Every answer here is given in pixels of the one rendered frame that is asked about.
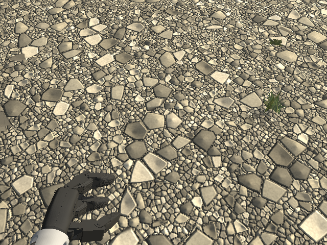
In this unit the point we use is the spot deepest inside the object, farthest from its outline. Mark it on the left robot hand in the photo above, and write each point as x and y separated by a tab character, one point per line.
69	203

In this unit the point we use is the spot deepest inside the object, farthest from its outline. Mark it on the robot left forearm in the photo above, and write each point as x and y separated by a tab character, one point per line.
49	237

